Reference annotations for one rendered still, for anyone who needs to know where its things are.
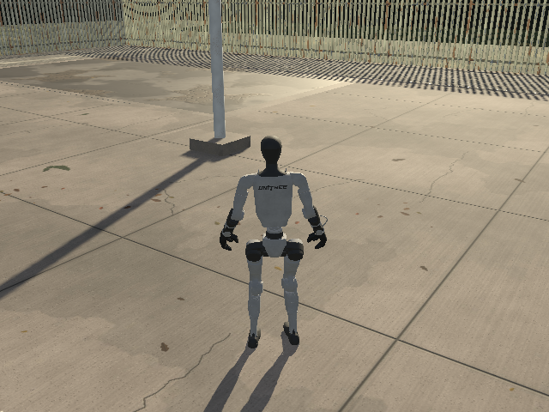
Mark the right robot forearm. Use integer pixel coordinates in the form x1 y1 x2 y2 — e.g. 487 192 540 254
308 205 324 235

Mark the left robot shin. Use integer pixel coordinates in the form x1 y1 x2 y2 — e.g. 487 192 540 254
248 281 261 337

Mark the robot left foot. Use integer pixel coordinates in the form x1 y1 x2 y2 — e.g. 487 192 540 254
248 327 261 348

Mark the robot right upper arm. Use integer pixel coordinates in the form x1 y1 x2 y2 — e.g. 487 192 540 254
290 172 316 219

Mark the robot left upper arm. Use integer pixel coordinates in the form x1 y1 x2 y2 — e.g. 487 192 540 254
231 173 255 221

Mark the right robot hand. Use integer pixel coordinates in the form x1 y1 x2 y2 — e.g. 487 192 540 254
307 232 327 249

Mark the left robot hand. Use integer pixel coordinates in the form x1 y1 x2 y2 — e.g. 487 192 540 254
220 231 238 251

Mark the left robot forearm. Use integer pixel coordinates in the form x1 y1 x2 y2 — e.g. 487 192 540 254
222 208 239 237

